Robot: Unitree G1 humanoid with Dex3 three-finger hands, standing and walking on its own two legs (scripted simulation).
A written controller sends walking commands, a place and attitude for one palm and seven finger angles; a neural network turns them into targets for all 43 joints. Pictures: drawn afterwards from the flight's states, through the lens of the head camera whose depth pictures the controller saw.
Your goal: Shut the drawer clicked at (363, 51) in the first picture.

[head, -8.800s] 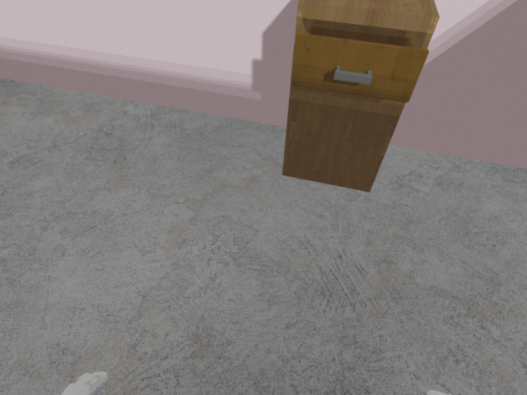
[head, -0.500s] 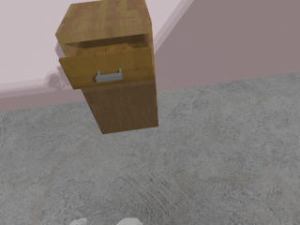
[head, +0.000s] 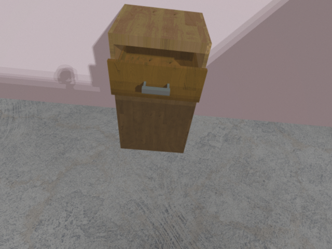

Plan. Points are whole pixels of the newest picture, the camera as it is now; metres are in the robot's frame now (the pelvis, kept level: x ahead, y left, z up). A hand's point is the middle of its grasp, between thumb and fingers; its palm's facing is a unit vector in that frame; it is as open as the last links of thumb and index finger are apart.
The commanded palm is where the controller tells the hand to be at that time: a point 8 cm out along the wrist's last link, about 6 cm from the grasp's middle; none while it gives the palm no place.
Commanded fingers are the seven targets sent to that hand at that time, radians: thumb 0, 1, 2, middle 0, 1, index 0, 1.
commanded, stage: take the last steps up to it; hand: left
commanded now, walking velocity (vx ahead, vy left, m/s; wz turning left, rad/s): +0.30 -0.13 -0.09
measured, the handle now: (156, 87) +0.78 +0.10 -0.06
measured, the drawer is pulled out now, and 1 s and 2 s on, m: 0.15 0.15 0.15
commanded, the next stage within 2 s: come to a stop and stand still in 0.90 s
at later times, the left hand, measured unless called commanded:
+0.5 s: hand (144, 208) +0.28 +0.08 -0.18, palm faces -0.07 -0.98 -0.21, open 7.4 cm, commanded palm none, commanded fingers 0.00 0.90 0.90 -0.20 -0.30 -0.20 -0.30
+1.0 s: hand (156, 238) +0.20 +0.03 -0.18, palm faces +0.14 -0.98 -0.12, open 7.4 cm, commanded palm none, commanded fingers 0.00 0.90 0.90 -0.20 -0.30 -0.20 -0.30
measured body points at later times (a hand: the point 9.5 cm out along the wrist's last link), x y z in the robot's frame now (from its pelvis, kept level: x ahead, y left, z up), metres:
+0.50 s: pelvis +0.15 -0.10 -0.03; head +0.18 -0.11 +0.42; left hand +0.29 +0.13 -0.16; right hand +0.04 -0.30 -0.18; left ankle +0.03 +0.06 -0.65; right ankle +0.23 -0.17 -0.75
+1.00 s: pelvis +0.30 -0.10 -0.01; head +0.32 -0.09 +0.44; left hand +0.20 +0.08 -0.17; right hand +0.41 -0.31 -0.16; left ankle +0.33 +0.00 -0.75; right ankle +0.23 -0.17 -0.75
